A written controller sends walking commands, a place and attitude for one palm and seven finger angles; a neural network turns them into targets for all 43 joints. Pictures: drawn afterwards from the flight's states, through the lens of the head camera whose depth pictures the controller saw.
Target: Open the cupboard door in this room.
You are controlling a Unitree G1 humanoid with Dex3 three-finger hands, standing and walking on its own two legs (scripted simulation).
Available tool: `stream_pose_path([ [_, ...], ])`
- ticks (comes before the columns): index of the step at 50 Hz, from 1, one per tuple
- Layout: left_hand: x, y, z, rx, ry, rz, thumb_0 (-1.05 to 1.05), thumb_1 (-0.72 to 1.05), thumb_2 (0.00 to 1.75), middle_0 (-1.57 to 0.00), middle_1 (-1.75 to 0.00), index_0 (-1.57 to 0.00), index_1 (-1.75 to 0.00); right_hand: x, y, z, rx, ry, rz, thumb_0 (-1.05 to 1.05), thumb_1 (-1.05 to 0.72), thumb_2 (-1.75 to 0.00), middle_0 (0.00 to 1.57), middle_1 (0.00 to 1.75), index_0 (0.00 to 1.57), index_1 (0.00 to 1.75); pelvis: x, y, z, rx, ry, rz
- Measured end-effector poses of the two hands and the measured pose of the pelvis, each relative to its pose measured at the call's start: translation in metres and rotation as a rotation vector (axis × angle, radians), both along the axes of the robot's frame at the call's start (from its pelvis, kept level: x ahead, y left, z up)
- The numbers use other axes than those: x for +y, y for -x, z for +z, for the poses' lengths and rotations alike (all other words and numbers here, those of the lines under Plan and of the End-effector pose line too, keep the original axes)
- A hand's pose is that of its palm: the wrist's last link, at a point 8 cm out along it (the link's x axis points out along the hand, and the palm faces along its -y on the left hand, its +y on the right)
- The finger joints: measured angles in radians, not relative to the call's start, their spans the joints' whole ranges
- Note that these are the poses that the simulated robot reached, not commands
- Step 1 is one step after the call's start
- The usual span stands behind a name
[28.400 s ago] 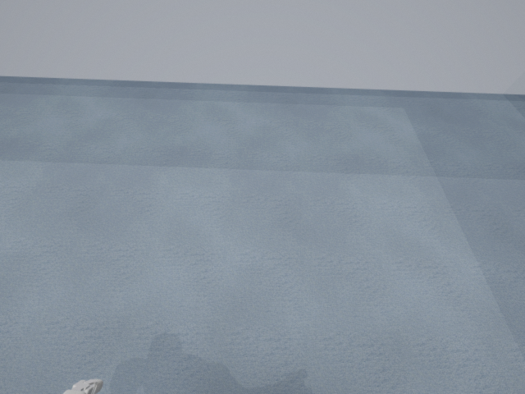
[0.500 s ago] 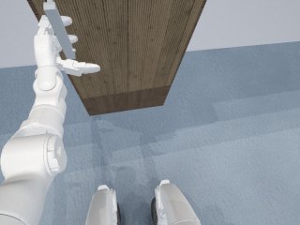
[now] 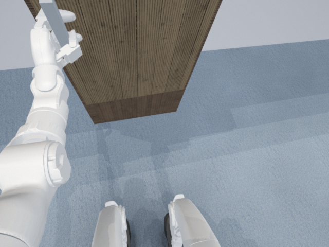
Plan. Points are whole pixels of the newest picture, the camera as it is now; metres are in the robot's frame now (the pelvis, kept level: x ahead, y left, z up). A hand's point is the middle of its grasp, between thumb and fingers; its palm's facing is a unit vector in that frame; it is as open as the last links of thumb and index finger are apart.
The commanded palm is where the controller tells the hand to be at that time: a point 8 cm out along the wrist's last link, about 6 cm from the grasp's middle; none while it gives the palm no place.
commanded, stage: close the thumb around the handle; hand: left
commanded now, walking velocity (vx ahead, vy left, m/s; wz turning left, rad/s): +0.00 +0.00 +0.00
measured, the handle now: (60, 25) +0.61 +0.17 +0.07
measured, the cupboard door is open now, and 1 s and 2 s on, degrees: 2 34 37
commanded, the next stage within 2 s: pull the door open along its arc in 0.04 s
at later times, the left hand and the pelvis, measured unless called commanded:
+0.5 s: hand (81, 64) +0.51 +0.13 +0.06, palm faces +0.08 -1.00 -0.01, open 5.8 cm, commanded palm +0.45 +0.16 +0.06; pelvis +0.02 +0.00 +0.02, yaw -1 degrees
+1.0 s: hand (134, 120) +0.38 +0.02 +0.06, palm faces +0.36 -0.93 -0.04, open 5.9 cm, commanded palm +0.30 +0.04 +0.06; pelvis +0.01 -0.03 +0.03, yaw +3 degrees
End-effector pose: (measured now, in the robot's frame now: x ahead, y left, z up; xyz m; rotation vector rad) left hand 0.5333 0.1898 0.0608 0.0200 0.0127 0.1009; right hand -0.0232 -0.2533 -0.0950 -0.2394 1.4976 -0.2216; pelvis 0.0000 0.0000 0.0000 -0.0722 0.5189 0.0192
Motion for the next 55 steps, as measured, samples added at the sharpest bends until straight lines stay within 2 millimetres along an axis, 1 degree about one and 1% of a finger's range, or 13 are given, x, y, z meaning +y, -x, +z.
stream_pose_path([
  [13,0.000,0.001,0.000,0.002,0.002,-0.005,0.01,0.74,0.81,-0.38,-1.35,-0.36,-1.35,0.005,-0.006,0.002,-0.014,-0.011,-0.008,0.01,-0.90,-0.90,0.20,0.30,0.20,0.30,0.002,-0.004,0.003,-0.006,-0.002,-0.007],
  [17,-0.001,0.008,0.000,-0.002,0.005,-0.009,0.01,0.74,0.79,-0.38,-1.35,-0.36,-1.35,0.007,-0.012,0.002,-0.024,-0.022,-0.012,0.01,-0.90,-0.90,0.20,0.30,0.20,0.30,0.003,-0.007,0.006,-0.013,-0.007,-0.012],
  [20,-0.004,0.018,-0.001,-0.007,0.008,-0.013,0.01,0.74,0.78,-0.38,-1.35,-0.36,-1.35,0.008,-0.019,0.003,-0.038,-0.036,-0.015,0.01,-0.90,-0.90,0.20,0.30,0.20,0.30,0.004,-0.010,0.010,-0.024,-0.013,-0.017],
  [25,-0.012,0.045,-0.001,-0.015,0.013,-0.024,0.01,0.72,0.75,-0.38,-1.35,-0.36,-1.35,0.010,-0.040,0.007,-0.089,-0.063,-0.012,0.01,-0.90,-0.90,0.20,0.30,0.20,0.30,0.004,-0.016,0.019,-0.051,-0.023,-0.022],
  [28,-0.019,0.066,-0.001,-0.019,0.013,-0.036,0.01,0.71,0.73,-0.37,-1.35,-0.36,-1.35,0.010,-0.058,0.010,-0.136,-0.076,0.004,0.01,-0.90,-0.90,0.20,0.30,0.20,0.30,0.003,-0.020,0.024,-0.069,-0.029,-0.021],
  [30,-0.026,0.080,-0.002,-0.019,0.034,-0.012,0.01,0.71,0.73,-0.37,-1.35,-0.36,-1.35,0.009,-0.072,0.011,-0.171,-0.082,0.024,0.01,-0.90,-0.90,0.20,0.30,0.20,0.30,0.003,-0.021,0.027,-0.082,-0.031,-0.020],
  [35,-0.052,0.116,-0.003,-0.019,0.089,0.160,0.01,0.69,0.74,-0.35,-1.35,-0.38,-1.35,0.009,-0.111,0.013,-0.265,-0.100,0.106,0.01,-0.90,-0.90,0.20,0.30,0.20,0.30,0.000,-0.022,0.029,-0.102,-0.040,-0.013],
  [39,-0.075,0.143,-0.001,-0.015,0.071,0.269,0.00,0.70,0.76,-0.34,-1.35,-0.39,-1.35,0.012,-0.141,0.012,-0.339,-0.117,0.170,0.01,-0.90,-0.90,0.20,0.30,0.20,0.30,-0.005,-0.021,0.029,-0.114,-0.045,-0.004],
  [42,-0.092,0.161,0.000,0.000,0.053,0.310,0.00,0.70,0.77,-0.34,-1.35,-0.39,-1.35,0.015,-0.160,0.012,-0.395,-0.129,0.210,0.01,-0.91,-0.90,0.19,0.30,0.19,0.30,-0.010,-0.019,0.029,-0.129,-0.050,0.003],
  [45,-0.106,0.178,0.001,0.019,0.039,0.321,0.00,0.70,0.76,-0.34,-1.35,-0.39,-1.35,0.020,-0.177,0.014,-0.451,-0.144,0.239,0.01,-0.91,-0.90,0.19,0.30,0.19,0.30,-0.015,-0.017,0.030,-0.146,-0.056,0.010],
  [48,-0.116,0.190,0.003,0.023,-0.001,0.294,-0.01,0.69,0.74,-0.36,-1.35,-0.38,-1.35,0.025,-0.190,0.017,-0.506,-0.165,0.263,0.01,-0.91,-0.90,0.19,0.30,0.19,0.30,-0.023,-0.015,0.032,-0.162,-0.063,0.017],
  [55,-0.142,0.217,0.007,0.066,-0.031,0.205,0.00,0.68,0.72,-0.34,-1.33,-0.38,-1.35,0.029,-0.211,0.026,-0.606,-0.235,0.297,0.01,-0.90,-0.90,0.19,0.30,0.20,0.30,-0.039,-0.015,0.037,-0.195,-0.078,0.031],
])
